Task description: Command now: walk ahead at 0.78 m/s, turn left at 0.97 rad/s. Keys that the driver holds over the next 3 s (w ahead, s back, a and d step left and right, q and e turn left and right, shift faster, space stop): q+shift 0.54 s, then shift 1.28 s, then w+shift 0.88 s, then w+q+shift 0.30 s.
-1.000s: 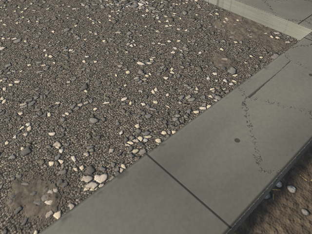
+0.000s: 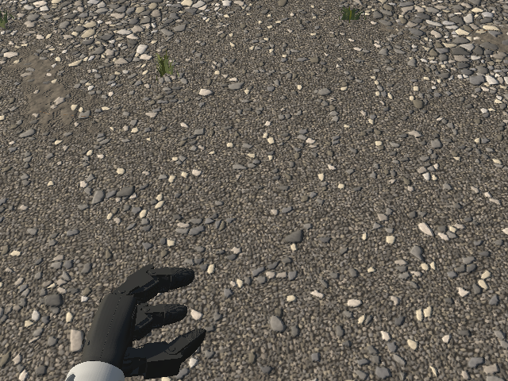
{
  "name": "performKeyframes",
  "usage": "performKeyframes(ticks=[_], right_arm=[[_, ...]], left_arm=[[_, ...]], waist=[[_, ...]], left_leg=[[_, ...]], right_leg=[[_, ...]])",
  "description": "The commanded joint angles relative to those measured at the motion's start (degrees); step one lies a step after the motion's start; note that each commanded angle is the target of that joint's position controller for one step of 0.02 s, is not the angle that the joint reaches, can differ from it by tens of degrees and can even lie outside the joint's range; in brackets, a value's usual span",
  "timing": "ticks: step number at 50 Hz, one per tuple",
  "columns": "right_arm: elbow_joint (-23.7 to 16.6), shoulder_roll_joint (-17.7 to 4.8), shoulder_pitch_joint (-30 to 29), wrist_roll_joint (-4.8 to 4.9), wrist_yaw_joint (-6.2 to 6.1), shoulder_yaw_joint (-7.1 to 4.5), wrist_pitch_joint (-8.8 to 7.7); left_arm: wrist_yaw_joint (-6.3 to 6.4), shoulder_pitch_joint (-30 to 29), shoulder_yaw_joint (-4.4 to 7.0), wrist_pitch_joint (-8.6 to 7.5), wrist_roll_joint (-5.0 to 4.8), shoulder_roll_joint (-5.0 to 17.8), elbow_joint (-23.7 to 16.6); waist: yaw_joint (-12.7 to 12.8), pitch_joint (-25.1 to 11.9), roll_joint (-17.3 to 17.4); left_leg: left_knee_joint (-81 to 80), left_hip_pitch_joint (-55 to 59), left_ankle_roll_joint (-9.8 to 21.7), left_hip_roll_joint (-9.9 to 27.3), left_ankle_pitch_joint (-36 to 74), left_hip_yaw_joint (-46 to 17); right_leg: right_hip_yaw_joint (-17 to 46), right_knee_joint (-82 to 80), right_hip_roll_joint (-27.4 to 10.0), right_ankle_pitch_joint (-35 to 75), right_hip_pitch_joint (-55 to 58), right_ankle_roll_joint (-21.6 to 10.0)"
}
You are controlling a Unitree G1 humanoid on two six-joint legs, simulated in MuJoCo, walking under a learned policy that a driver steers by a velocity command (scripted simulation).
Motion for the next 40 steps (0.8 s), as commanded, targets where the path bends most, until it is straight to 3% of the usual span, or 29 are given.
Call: performKeyframes(ticks=[1, 2, 3, 4, 5, 6, 7, 8, 9, 11, 12, 13, 15, 17, 19, 21, 22, 23, 24, 25, 26, 28, 31, 33, 36, 37, 38, 39, 40], right_arm=[[-7.3, -13.4, -11.0, 0.06, -0.12, -3.57, -1.00], [-8.1, -13.6, -13.2, 0.24, -0.57, -4.41, -1.02], [-10.0, -14.0, -18.7, -0.49, -0.33, -4.84, -1.24], [-13.1, -12.1, -25.8, -1.20, 0.34, -4.80, -1.54], [-16.3, 3.1, -21.4, 0.81, 0.67, -0.09, 0.42], [-18.2, 3.6, -9.8, 3.69, 0.93, 0.69, 0.93], [-19.4, -1.0, -14.3, 4.50, 0.29, 0.26, 2.00], [-20.3, -4.0, -18.6, 3.21, -0.09, -0.20, 2.44], [-20.6, -4.7, -19.5, 1.68, 0.10, -0.81, 2.62], [-21.9, -3.4, -20.4, 1.79, 1.66, -0.07, 1.92], [-19.0, -4.3, -17.3, 0.16, 2.61, -0.75, 0.83], [-18.7, -4.8, -19.9, 0.37, 3.35, -1.40, -0.75], [-16.7, -3.3, -17.8, 1.04, 5.71, -1.15, -2.56], [-15.9, -3.5, -15.6, 1.86, 7.29, -1.59, -2.06], [-14.5, -5.3, -12.5, 1.04, 7.21, -2.41, -1.23], [-10.9, -6.6, 1.4, -0.46, 5.13, -3.67, -2.22], [-11.6, -9.2, 2.8, -1.32, 3.78, -3.60, -3.04], [-17.3, -12.7, -2.8, -2.45, 2.27, -3.81, -2.82], [-20.4, -15.7, -10.4, -2.17, 1.02, -5.13, -0.44], [-22.7, -18.3, -19.3, -2.60, 0.38, -5.71, 1.15], [-24.5, -13.8, -23.1, -1.35, 0.20, -4.36, 2.25], [-24.1, -10.8, -23.6, -0.03, 0.26, -2.65, 3.43], [-19.7, -11.7, -21.9, 1.43, -1.85, -3.16, 4.14], [-17.6, -10.1, -20.9, 1.92, -2.69, -2.98, 5.09], [-17.0, -5.3, -21.6, 1.64, -1.61, -1.99, 5.39], [-15.7, -2.0, -18.0, 1.23, -1.09, -1.35, 4.87], [-14.5, 1.4, -10.5, 0.65, -0.80, -0.56, 4.26], [-15.2, -3.6, -7.7, 1.39, -0.31, -1.85, 3.49], [-14.7, -7.0, -10.2, 2.07, -0.53, -2.92, 3.63]], left_arm=[[0.28, 16.6, 3.59, 1.02, -0.97, 8.2, 5.2], [0.69, 21.8, 4.92, -0.38, -1.21, 11.3, 6.8], [1.71, 30.8, 6.82, -1.04, -1.92, 14.9, 9.7], [2.69, 42.3, 8.01, -1.79, -1.97, 16.5, 14.2], [1.81, 37.2, 8.07, -3.71, -5.00, 12.5, 15.5], [1.68, 23.5, 7.01, -4.27, -2.19, 12.8, 11.3], [1.75, 17.2, 7.89, -4.41, -2.07, 10.3, 9.7], [1.53, 16.7, 7.80, -4.58, -3.59, 8.3, 10.6], [1.64, 15.7, 7.79, -4.28, -4.37, 7.6, 11.6], [2.99, 11.7, 8.10, -3.87, -5.31, 8.0, 13.4], [3.61, 11.8, 8.70, -4.23, -4.27, 9.6, 14.0], [5.07, 14.5, 8.57, -4.87, -4.19, 9.2, 15.3], [6.50, 11.9, 8.70, -4.40, -3.46, 10.1, 15.2], [6.79, 12.5, 9.15, -3.49, -3.34, 11.2, 15.4], [6.58, 13.2, 9.27, -2.56, -4.67, 10.4, 14.3], [4.80, 10.2, 10.15, -1.38, -3.94, 12.8, 12.7], [4.24, 12.9, 9.00, -1.23, -1.97, 8.1, 10.5], [2.39, 21.2, 7.31, -1.80, -1.79, 9.6, 7.1], [1.39, 21.9, 7.53, -2.15, -1.28, 15.0, 7.1], [1.12, 24.3, 7.75, -1.63, -4.03, 17.7, 6.9], [2.19, 23.5, 8.70, -0.07, -2.83, 20.0, 9.8], [3.97, 20.4, 9.21, 3.54, -1.23, 19.2, 10.5], [4.36, 15.2, 7.39, 3.34, -0.57, 12.4, 8.2], [3.26, 12.1, 6.32, 2.32, -1.53, 8.2, 7.0], [2.06, 14.3, 6.98, 2.25, -2.07, 7.6, 7.8], [2.02, 14.7, 7.61, 2.37, -1.50, 8.4, 7.9], [2.29, 15.4, 8.32, 2.63, -0.07, 12.9, 6.3], [2.01, 15.4, 9.10, 2.90, 0.63, 16.0, 5.6], [2.04, 13.5, 9.62, 2.91, 0.89, 16.1, 4.8]], waist=[[8.1, -5.3, 1.8], [10.1, -7.2, 4.6], [16.6, -12.5, 5.5], [23.7, -13.3, -1.3], [17.5, -9.5, -5.7], [4.7, -9.3, -14.7], [6.6, -2.9, -15.9], [8.4, 3.9, -11.5], [7.3, 6.6, -6.1], [4.6, 11.8, -5.6], [5.4, 8.3, -3.7], [5.3, 8.2, -1.8], [3.4, 5.5, -0.9], [1.0, 1.5, -2.8], [-1.3, 1.4, 4.3], [-10.2, 2.6, 11.9], [-7.0, -0.3, 13.6], [-1.5, -11.3, 15.4], [-0.4, -19.1, 7.2], [5.4, -24.3, 6.2], [6.7, -23.3, -9.1], [7.5, -14.3, -15.1], [6.7, -11.1, -7.9], [5.9, -11.8, -2.4], [7.4, -8.0, 3.7], [6.9, -5.1, 2.4], [4.0, -5.5, -11.0], [2.0, -8.5, -19.0], [3.1, -7.4, -17.3]], left_leg=[[-1.7, -17.4, 1.9, 4.3, 60.7, -4.5], [10.5, -11.3, -1.9, 3.1, 56.7, -6.2], [25.0, -8.7, -3.7, 4.3, 57.3, -8.0], [43.9, -12.9, -5.8, 2.2, 46.1, -5.5], [57.9, -28.4, -8.5, 0.6, -9.9, -5.3], [58.7, -44.3, -7.1, 3.3, -8.1, -3.3], [55.6, -49.2, -7.3, 8.2, -3.1, 0.7], [51.1, -49.9, -8.0, 10.6, -2.4, 2.3], [47.7, -47.2, -9.2, 12.5, -1.0, 4.2], [29.2, -38.4, -10.0, 16.5, 3.3, 5.6], [32.9, -32.7, -10.5, 15.0, 17.0, 9.2], [29.6, -34.7, -10.2, 15.2, 27.7, 8.2], [6.9, -10.7, -10.5, 10.5, 57.1, 11.0], [6.7, 0.3, -10.8, 8.6, 61.4, 10.6], [2.5, 6.5, -10.2, 7.2, 57.6, 11.4], [-9.5, 14.9, -3.4, 9.5, 55.4, 7.7], [1.2, 21.6, -0.5, 15.6, 66.8, 0.9], [6.4, 33.6, 14.0, 30.7, 77.7, -26.9], [3.0, 34.8, 18.9, 34.5, 78.7, -32.3], [-1.9, 29.4, 21.3, 38.4, 54.1, -43.5], [-3.0, 16.1, 18.2, 35.1, 44.1, -43.9], [-3.2, -6.7, 14.9, 30.7, 47.3, -36.8], [0.9, -22.1, 5.0, 14.4, 43.4, -15.8], [0.8, -23.9, 1.9, 11.0, 36.6, -11.6], [3.9, -23.3, -1.1, 9.2, 21.0, -11.0], [8.5, -25.2, -4.0, 6.4, 10.9, -9.4], [25.5, -33.2, -9.8, -1.2, -10.4, -3.3], [38.6, -36.2, -12.8, -1.1, -16.9, -2.6], [47.4, -37.1, -13.9, 2.5, -12.9, -2.7]], right_leg=[[-8.8, -12.0, 9.0, 12.7, 43.1, -0.8], [-1.6, -20.3, 6.9, 21.1, 43.9, -3.3], [-2.1, -22.9, 6.8, 24.0, 51.2, -2.4], [-3.8, -34.5, 5.5, 33.8, 62.0, -0.6], [6.4, -36.2, -5.0, 32.8, 72.0, -0.1], [25.2, -34.5, -15.3, 24.4, 74.9, -7.7], [28.8, -39.7, -16.3, 7.3, 67.3, -10.9], [23.0, -41.1, -14.2, 6.7, 59.3, -11.1], [17.6, -41.4, -11.0, 4.6, 52.8, -10.5], [8.9, -44.0, -7.6, 0.9, 37.8, -9.6], [5.4, -41.3, -6.8, 4.7, 36.0, -10.4], [1.9, -39.1, -4.0, -2.5, 36.9, -7.6], [-10.3, -33.6, 3.0, -14.4, 21.2, -3.7], [-12.8, -26.0, 3.0, -16.1, 17.8, -2.2], [-14.3, -10.7, 4.3, -17.5, 15.5, -0.4], [-15.9, 20.8, 8.2, -30.9, 9.7, 2.3], [-11.9, 34.9, 7.2, -39.0, 0.0, 1.1], [3.2, 40.5, 8.6, -37.0, -11.5, 2.8], [7.7, 41.2, 6.2, -30.1, -13.2, 2.6], [12.1, 40.1, 4.9, -24.2, -12.1, 3.1], [10.8, 35.8, 3.3, -20.2, -6.2, 4.7], [8.0, 25.1, 3.5, -22.0, 3.8, 7.7], [3.1, 3.0, 4.1, -8.7, 20.6, 6.3], [0.7, -6.3, 6.3, -0.9, 30.1, 5.5], [-2.5, -22.7, 7.4, 5.5, 38.3, 3.8], [-1.3, -27.7, 5.3, 9.2, 41.8, 2.0], [14.7, -29.8, -9.8, 27.3, 48.9, -5.3], [29.7, -34.5, -19.5, 30.5, 46.3, -16.2], [34.6, -37.6, -18.6, 13.6, 41.8, -18.4]])
Next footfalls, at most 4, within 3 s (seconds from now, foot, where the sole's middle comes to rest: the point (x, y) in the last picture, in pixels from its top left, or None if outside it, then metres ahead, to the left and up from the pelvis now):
0.10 right None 0.26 -0.17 -0.76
0.42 left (235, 379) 0.53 0.06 -0.87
0.74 right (288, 307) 0.74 -0.11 -0.87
1.08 left None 0.50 -0.01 -0.87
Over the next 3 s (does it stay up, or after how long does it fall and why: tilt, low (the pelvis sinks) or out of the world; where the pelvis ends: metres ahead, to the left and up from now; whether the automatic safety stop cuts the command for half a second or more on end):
stays up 1.20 0.44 -0.11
